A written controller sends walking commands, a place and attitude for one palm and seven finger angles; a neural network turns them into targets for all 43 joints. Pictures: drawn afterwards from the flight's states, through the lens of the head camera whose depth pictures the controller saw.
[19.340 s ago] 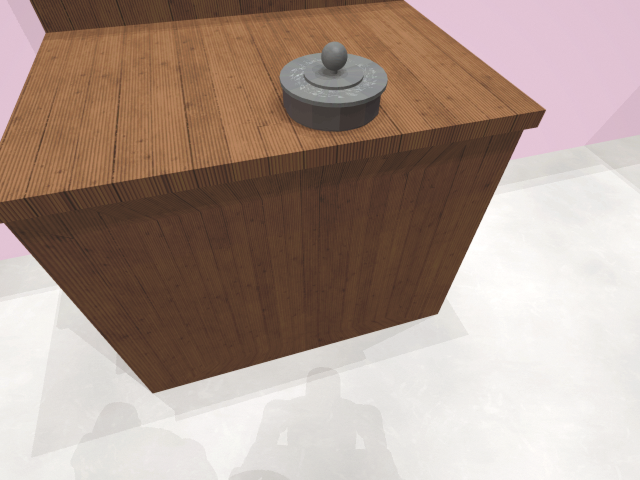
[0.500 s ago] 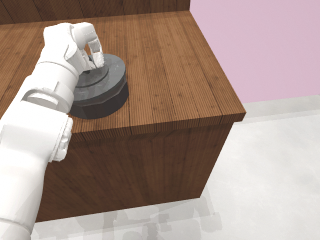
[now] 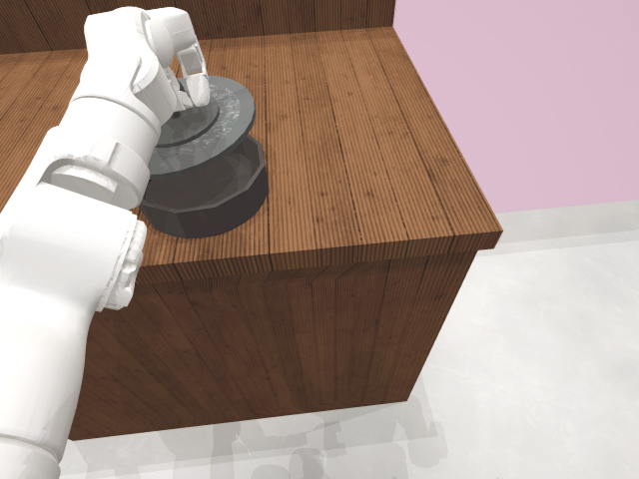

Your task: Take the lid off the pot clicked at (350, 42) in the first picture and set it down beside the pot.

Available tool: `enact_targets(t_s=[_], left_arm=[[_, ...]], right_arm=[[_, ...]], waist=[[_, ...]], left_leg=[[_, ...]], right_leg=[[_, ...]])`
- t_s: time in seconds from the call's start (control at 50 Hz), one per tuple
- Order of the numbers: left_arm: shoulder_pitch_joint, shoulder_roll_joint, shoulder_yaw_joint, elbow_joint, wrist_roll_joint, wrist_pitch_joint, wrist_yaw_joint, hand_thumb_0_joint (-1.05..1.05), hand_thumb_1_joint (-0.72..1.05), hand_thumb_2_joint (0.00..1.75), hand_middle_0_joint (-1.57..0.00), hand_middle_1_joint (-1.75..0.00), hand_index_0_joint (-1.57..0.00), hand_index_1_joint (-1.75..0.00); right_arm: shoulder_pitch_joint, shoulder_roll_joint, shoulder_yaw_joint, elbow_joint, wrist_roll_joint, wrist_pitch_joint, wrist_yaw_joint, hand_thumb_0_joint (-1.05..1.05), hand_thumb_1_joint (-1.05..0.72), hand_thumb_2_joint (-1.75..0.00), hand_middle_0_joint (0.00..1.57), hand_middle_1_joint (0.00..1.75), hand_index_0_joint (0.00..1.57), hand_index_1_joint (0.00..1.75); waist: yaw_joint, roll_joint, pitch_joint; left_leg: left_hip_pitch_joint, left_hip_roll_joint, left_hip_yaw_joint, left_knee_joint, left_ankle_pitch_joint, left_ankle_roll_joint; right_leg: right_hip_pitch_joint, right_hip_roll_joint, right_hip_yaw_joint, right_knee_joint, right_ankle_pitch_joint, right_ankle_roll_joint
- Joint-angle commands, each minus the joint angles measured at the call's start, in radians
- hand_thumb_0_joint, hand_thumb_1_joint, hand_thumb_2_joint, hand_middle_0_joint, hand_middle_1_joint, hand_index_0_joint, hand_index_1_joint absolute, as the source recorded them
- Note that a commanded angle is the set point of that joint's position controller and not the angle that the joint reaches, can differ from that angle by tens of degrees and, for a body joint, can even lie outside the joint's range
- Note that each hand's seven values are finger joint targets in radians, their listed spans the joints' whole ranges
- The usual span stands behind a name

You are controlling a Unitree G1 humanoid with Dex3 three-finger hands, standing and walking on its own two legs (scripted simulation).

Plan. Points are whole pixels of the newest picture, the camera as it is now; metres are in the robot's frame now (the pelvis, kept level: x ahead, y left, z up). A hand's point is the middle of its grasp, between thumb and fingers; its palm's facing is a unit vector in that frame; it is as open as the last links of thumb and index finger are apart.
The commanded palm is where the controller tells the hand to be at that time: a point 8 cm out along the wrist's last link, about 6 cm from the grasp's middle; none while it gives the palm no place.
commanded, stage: lift the lid straight up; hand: left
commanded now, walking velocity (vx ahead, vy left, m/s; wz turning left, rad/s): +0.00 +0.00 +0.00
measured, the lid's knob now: (165, 94) +0.52 +0.16 +0.23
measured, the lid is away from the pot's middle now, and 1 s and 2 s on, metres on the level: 0.01 0.03 0.11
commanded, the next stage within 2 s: move the lid sideways beside the pot in 1.18 s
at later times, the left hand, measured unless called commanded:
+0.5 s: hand (151, 52) +0.49 +0.15 +0.29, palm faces -0.20 -0.14 -0.97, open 3.8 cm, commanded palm +0.48 +0.15 +0.36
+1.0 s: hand (124, 11) +0.49 +0.16 +0.33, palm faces -0.13 -0.17 -0.98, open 3.9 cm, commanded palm +0.48 +0.16 +0.40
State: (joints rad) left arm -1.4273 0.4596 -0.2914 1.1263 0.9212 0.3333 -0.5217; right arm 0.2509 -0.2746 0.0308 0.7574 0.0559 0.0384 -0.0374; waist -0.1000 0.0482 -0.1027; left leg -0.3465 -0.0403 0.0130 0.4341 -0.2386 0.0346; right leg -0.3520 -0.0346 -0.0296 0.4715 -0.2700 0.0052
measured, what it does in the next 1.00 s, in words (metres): stands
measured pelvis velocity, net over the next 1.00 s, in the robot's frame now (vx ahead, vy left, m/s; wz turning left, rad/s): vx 0.00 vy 0.00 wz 0.00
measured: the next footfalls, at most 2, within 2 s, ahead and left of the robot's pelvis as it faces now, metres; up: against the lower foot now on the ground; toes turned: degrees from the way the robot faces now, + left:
none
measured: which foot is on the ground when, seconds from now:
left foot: down 0.00-1.00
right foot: down 0.00-1.00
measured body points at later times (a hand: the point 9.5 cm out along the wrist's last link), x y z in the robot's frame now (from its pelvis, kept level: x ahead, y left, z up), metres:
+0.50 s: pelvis +0.00 -0.01 +0.00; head +0.02 -0.03 +0.45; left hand +0.49 +0.15 +0.35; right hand +0.07 -0.27 -0.13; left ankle -0.02 +0.10 -0.74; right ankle -0.03 -0.12 -0.74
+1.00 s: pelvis +0.00 +0.00 +0.00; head +0.03 -0.02 +0.45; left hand +0.49 +0.16 +0.39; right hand +0.08 -0.26 -0.14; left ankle -0.02 +0.10 -0.74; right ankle -0.03 -0.12 -0.74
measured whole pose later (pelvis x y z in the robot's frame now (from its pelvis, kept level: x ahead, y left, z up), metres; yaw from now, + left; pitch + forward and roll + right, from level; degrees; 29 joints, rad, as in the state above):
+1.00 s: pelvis +0.00 +0.00 +0.00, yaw +0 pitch +10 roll +1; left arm -1.64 0.52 -0.28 1.20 0.97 0.43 -0.55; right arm 0.24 -0.28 0.05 0.77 0.07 0.01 -0.04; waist -0.11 0.05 -0.12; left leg -0.36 -0.04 0.01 0.42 -0.22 0.04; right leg -0.37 -0.04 -0.03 0.46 -0.26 0.01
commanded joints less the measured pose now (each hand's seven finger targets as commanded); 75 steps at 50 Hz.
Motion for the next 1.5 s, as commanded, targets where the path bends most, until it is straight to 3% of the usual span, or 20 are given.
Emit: enact_targets(t_s=[0.0, 0.04, 0.08, 0.16, 0.2, 0.24, 0.36, 0.44, 0.5, 0.64, 0.7, 0.84, 0.86, 0.96, 1.02, 1.14, 1.24, 1.26, 1.36, 1.48], left_arm=[[-0.697, 0.249, 0.073, -0.242, 0.049, -0.005, 0.058, 0.00, 0.69, 0.98, -0.67, -1.04, -1.12, -1.19], [-0.647, 0.199, 0.036, -0.187, 0.027, 0.013, 0.053, 0.00, 0.69, 0.98, -0.67, -1.04, -1.12, -1.19], [-0.685, 0.230, 0.050, -0.171, 0.048, 0.023, 0.054, 0.00, 0.69, 0.98, -0.67, -1.04, -1.12, -1.19], [-0.752, 0.302, 0.097, -0.235, 0.056, 0.018, 0.060, 0.00, 0.69, 0.98, -0.67, -1.04, -1.12, -1.19], [-0.732, 0.324, 0.107, -0.184, 0.069, 0.025, 0.058, 0.00, 0.69, 0.98, -0.67, -1.04, -1.12, -1.19], [-0.722, 0.217, 0.033, -0.188, 0.041, 0.030, 0.055, 0.00, 0.69, 0.98, -0.67, -1.04, -1.12, -1.19], [-0.760, 0.304, 0.083, -0.199, 0.069, 0.036, 0.050, 0.00, 0.69, 0.98, -0.67, -1.04, -1.12, -1.19], [-0.756, 0.219, 0.022, -0.212, 0.042, 0.040, 0.041, 0.00, 0.69, 0.98, -0.67, -1.04, -1.12, -1.19], [-0.768, 0.277, 0.053, -0.167, 0.073, 0.051, 0.036, 0.00, 0.69, 0.98, -0.67, -1.04, -1.12, -1.19], [-0.819, 0.227, 0.023, -0.231, 0.048, 0.051, 0.037, 0.00, 0.69, 0.98, -0.67, -1.04, -1.12, -1.19], [-0.824, 0.303, 0.067, -0.178, 0.087, 0.062, 0.034, 0.00, 0.69, 0.98, -0.67, -1.04, -1.12, -1.19], [-0.818, 0.234, 0.026, -0.134, 0.066, 0.084, 0.033, 0.00, 0.69, 0.98, -0.67, -1.04, -1.12, -1.19], [-0.854, 0.281, 0.048, -0.150, 0.092, 0.086, 0.033, 0.00, 0.69, 0.98, -0.67, -1.04, -1.12, -1.19], [-0.899, 0.261, 0.034, -0.181, 0.093, 0.087, 0.034, 0.00, 0.69, 0.98, -0.67, -1.04, -1.12, -1.19], [-0.840, 0.269, 0.042, -0.097, 0.110, 0.104, 0.030, 0.00, 0.69, 0.98, -0.67, -1.04, -1.12, -1.19], [-0.854, 0.219, 0.013, -0.168, 0.077, 0.099, 0.031, 0.00, 0.69, 0.98, -0.67, -1.04, -1.12, -1.19], [-0.857, 0.253, 0.036, -0.185, 0.079, 0.098, 0.026, 0.00, 0.69, 0.98, -0.67, -1.04, -1.12, -1.19], [-0.905, 0.287, 0.049, -0.236, 0.098, 0.091, 0.024, 0.00, 0.69, 0.98, -0.67, -1.04, -1.12, -1.19], [-0.796, 0.391, 0.092, -0.177, 0.151, 0.065, 0.021, 0.00, 0.69, 0.98, -0.67, -1.04, -1.12, -1.19], [-0.805, 0.352, 0.054, -0.216, 0.138, 0.053, 0.016, 0.00, 0.69, 0.98, -0.67, -1.04, -1.12, -1.19]], right_arm=[[0.003, -0.133, -0.039, -0.096, -0.008, -0.038, -0.009, 0.00, -0.90, -0.90, 0.20, 0.30, 0.20, 0.30], [-0.002, -0.140, -0.038, -0.095, -0.001, -0.026, -0.008, 0.00, -0.90, -0.90, 0.20, 0.30, 0.20, 0.30], [-0.002, -0.140, -0.035, -0.092, 0.001, -0.025, -0.009, 0.00, -0.90, -0.90, 0.20, 0.30, 0.20, 0.30], [-0.006, -0.138, -0.034, -0.101, -0.006, -0.036, -0.013, 0.00, -0.90, -0.90, 0.20, 0.30, 0.20, 0.30], [-0.010, -0.139, -0.031, -0.098, -0.006, -0.037, -0.019, 0.00, -0.90, -0.90, 0.20, 0.30, 0.20, 0.30], [-0.013, -0.138, -0.033, -0.102, 0.002, -0.035, -0.016, 0.00, -0.90, -0.90, 0.20, 0.30, 0.20, 0.30], [-0.010, -0.139, -0.030, -0.100, -0.003, -0.043, -0.017, 0.00, -0.90, -0.90, 0.20, 0.30, 0.20, 0.30], [-0.019, -0.141, -0.031, -0.103, 0.004, -0.047, -0.015, 0.00, -0.90, -0.90, 0.20, 0.30, 0.20, 0.30], [-0.010, -0.143, -0.030, -0.092, 0.005, -0.047, -0.016, 0.00, -0.90, -0.90, 0.20, 0.30, 0.20, 0.30], [-0.017, -0.142, -0.030, -0.094, 0.004, -0.063, -0.015, 0.00, -0.90, -0.90, 0.20, 0.30, 0.20, 0.30], [-0.010, -0.141, -0.027, -0.087, 0.003, -0.060, -0.016, 0.00, -0.90, -0.90, 0.20, 0.30, 0.20, 0.30], [-0.014, -0.147, -0.025, -0.083, 0.010, -0.057, -0.014, 0.00, -0.90, -0.90, 0.20, 0.30, 0.20, 0.30], [-0.007, -0.146, -0.024, -0.079, 0.009, -0.057, -0.011, 0.00, -0.90, -0.90, 0.20, 0.30, 0.20, 0.30], [-0.015, -0.140, -0.023, -0.086, 0.007, -0.066, -0.008, 0.00, -0.90, -0.90, 0.20, 0.30, 0.20, 0.30], [-0.008, -0.146, -0.023, -0.079, 0.006, -0.058, -0.012, 0.00, -0.90, -0.90, 0.20, 0.30, 0.20, 0.30], [-0.025, -0.148, -0.024, -0.089, 0.009, -0.059, -0.010, 0.00, -0.90, -0.90, 0.20, 0.30, 0.20, 0.30], [-0.023, -0.146, -0.026, -0.089, 0.006, -0.064, -0.010, 0.00, -0.90, -0.90, 0.20, 0.30, 0.20, 0.30], [-0.023, -0.139, -0.024, -0.092, 0.006, -0.068, -0.006, 0.00, -0.90, -0.90, 0.20, 0.30, 0.20, 0.30], [-0.039, -0.149, -0.024, -0.107, 0.005, -0.023, -0.017, 0.00, -0.90, -0.90, 0.20, 0.30, 0.20, 0.30], [-0.048, -0.144, -0.027, -0.127, 0.012, -0.013, -0.016, 0.00, -0.90, -0.90, 0.20, 0.30, 0.20, 0.30]], waist=[[0.001, -0.034, -0.479], [-0.004, -0.038, -0.405], [-0.007, -0.088, -0.382], [0.007, -0.065, -0.483], [0.006, -0.086, -0.456], [-0.006, -0.049, -0.411], [0.003, -0.065, -0.465], [-0.007, -0.034, -0.428], [-0.011, -0.089, -0.409], [-0.011, 0.011, -0.453], [-0.010, -0.067, -0.458], [-0.019, -0.030, -0.403], [-0.015, -0.057, -0.436], [-0.009, -0.015, -0.482], [-0.016, -0.073, -0.427], [-0.013, -0.022, -0.454], [-0.007, -0.012, -0.456], [0.001, -0.029, -0.515], [0.009, -0.098, -0.442], [0.002, -0.036, -0.427]], left_leg=[[0.336, -0.012, -0.061, 0.041, 0.556, 0.022], [0.295, -0.013, -0.051, 0.027, 0.518, 0.022], [0.259, -0.017, -0.043, 0.013, 0.428, 0.029], [0.286, -0.022, -0.046, 0.019, 0.460, 0.030], [0.254, -0.022, -0.041, 0.013, 0.432, 0.033], [0.264, -0.020, -0.037, 0.012, 0.440, 0.031], [0.264, -0.022, -0.041, 0.017, 0.443, 0.032], [0.286, -0.017, -0.042, 0.021, 0.486, 0.032], [0.254, -0.021, -0.041, 0.015, 0.420, 0.037], [0.337, -0.013, -0.055, 0.032, 0.538, 0.023], [0.285, -0.018, -0.050, 0.026, 0.480, 0.029], [0.291, -0.013, -0.049, 0.025, 0.522, 0.023], [0.289, -0.011, -0.053, 0.021, 0.513, 0.020], [0.329, -0.009, -0.063, 0.029, 0.559, 0.014], [0.274, -0.012, -0.052, 0.023, 0.499, 0.023], [0.321, -0.006, -0.059, 0.029, 0.567, 0.015], [0.319, -0.011, -0.055, 0.034, 0.574, 0.018], [0.331, -0.010, -0.061, 0.036, 0.584, 0.015], [0.208, -0.018, -0.031, 0.021, 0.456, 0.024], [0.255, -0.008, -0.039, 0.032, 0.473, 0.025]], right_leg=[[0.093, 0.050, 0.012, -0.011, 0.416, -0.032], [0.083, 0.048, 0.005, -0.025, 0.401, -0.037], [0.083, 0.048, 0.009, -0.029, 0.368, -0.031], [0.143, 0.041, 0.024, -0.016, 0.412, -0.030], [0.147, 0.040, 0.025, -0.019, 0.407, -0.030], [0.112, 0.040, 0.015, -0.032, 0.392, -0.034], [0.144, 0.038, 0.025, -0.022, 0.407, -0.028], [0.107, 0.039, 0.013, -0.031, 0.405, -0.032], [0.103, 0.043, 0.018, -0.037, 0.377, -0.027], [0.074, 0.043, 0.010, -0.035, 0.395, -0.033], [0.098, 0.043, 0.016, -0.030, 0.389, -0.028], [0.060, 0.042, 0.008, -0.046, 0.390, -0.032], [0.073, 0.042, 0.013, -0.039, 0.384, -0.026], [0.062, 0.043, 0.013, -0.035, 0.378, -0.027], [0.062, 0.042, 0.011, -0.044, 0.367, -0.026], [0.060, 0.039, 0.007, -0.044, 0.384, -0.030], [0.073, 0.038, 0.010, -0.041, 0.397, -0.030], [0.091, 0.039, 0.016, -0.029, 0.401, -0.025], [0.137, 0.031, 0.023, -0.027, 0.388, -0.029], [0.079, 0.037, 0.016, -0.033, 0.350, -0.031]])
